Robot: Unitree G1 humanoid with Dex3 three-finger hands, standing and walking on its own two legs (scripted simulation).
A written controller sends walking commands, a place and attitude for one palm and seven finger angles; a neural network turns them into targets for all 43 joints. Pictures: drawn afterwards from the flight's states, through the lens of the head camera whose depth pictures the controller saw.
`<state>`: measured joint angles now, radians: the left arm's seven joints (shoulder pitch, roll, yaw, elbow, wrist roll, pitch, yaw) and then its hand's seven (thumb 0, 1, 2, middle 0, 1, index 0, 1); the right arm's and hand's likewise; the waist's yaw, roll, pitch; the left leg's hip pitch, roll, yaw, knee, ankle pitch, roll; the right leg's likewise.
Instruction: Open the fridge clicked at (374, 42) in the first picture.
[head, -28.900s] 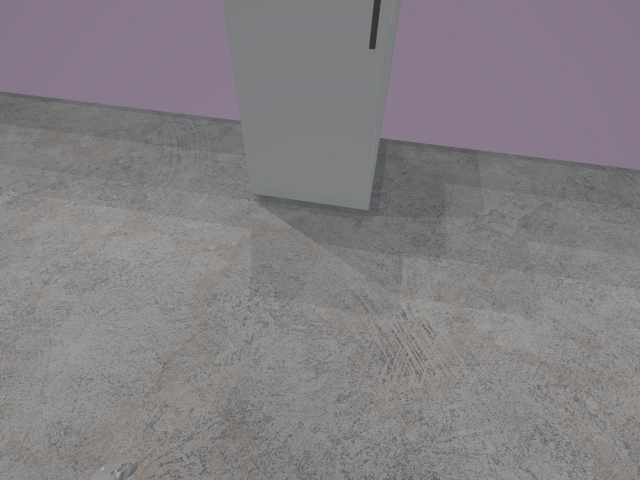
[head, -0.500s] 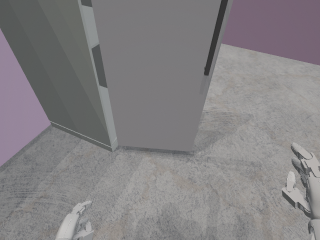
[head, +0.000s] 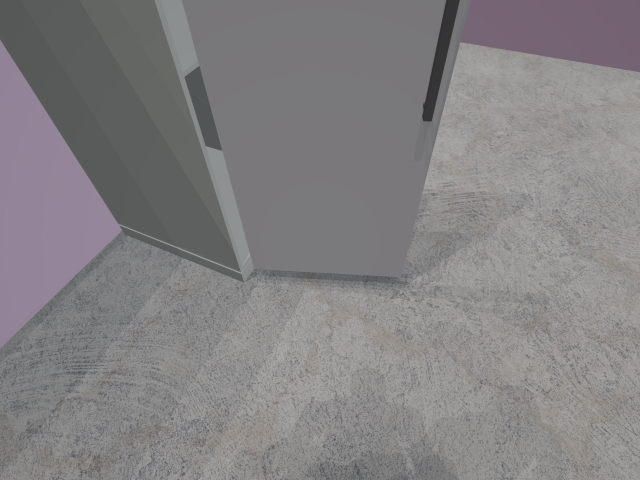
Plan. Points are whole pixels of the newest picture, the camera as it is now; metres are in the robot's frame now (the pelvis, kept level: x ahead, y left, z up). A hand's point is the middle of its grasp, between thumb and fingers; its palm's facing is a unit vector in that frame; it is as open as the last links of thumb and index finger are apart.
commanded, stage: let the arm hang, fingers relaxed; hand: right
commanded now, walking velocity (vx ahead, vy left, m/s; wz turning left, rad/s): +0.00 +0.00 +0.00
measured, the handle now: (443, 35) +0.83 -0.18 +0.16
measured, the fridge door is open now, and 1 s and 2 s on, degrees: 70 70 70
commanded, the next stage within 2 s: look to check the result in 0.52 s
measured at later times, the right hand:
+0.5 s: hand out of the picture +0.12 -0.23 -0.15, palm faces -0.06 +0.95 -0.31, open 7.4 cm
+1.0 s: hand out of the picture +0.11 -0.24 -0.15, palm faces -0.05 +0.94 -0.34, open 7.4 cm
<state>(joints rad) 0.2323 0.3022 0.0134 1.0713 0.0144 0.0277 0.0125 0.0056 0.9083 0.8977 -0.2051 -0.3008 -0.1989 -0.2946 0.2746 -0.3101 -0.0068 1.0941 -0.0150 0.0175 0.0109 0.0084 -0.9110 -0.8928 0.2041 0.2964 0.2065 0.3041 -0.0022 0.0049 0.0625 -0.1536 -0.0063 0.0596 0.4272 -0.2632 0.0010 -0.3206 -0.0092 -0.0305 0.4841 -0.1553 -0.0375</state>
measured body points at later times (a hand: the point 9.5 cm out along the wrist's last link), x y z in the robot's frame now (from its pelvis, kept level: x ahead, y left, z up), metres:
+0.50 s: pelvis +0.02 +0.00 +0.01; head +0.03 +0.00 +0.46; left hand +0.11 +0.30 -0.12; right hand +0.12 -0.28 -0.13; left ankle -0.02 +0.12 -0.74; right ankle +0.07 -0.09 -0.74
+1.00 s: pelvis +0.05 +0.01 +0.01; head +0.06 +0.02 +0.46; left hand +0.12 +0.30 -0.13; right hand +0.12 -0.28 -0.13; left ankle -0.02 +0.12 -0.74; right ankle +0.07 -0.09 -0.74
